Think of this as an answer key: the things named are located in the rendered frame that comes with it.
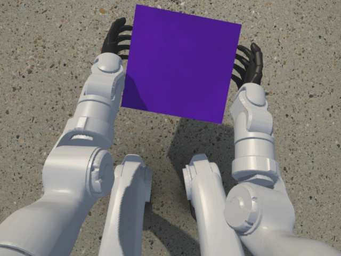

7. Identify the left robot shin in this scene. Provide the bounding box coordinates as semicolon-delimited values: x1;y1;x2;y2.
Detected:
114;154;146;180

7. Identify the right robot hand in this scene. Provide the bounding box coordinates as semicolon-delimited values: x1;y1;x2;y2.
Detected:
231;42;263;90

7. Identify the right robot shin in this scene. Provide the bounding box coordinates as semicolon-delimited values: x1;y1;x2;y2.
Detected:
189;154;222;207

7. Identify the robot left upper arm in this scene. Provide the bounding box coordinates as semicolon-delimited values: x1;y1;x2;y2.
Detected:
0;146;115;256

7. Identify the robot left forearm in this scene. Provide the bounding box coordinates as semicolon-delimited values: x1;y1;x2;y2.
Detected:
42;52;125;187

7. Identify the carton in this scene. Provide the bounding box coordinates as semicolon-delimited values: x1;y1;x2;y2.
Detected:
121;4;241;124

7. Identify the robot right upper arm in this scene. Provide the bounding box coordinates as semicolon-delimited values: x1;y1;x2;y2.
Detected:
223;182;341;256

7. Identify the robot shin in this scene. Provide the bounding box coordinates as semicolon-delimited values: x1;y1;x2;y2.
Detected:
189;154;222;207
114;154;146;180

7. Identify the left robot hand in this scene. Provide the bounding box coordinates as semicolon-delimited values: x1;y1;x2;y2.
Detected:
101;17;133;60

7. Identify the robot right forearm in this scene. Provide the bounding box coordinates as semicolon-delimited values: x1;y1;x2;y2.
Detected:
230;83;290;200

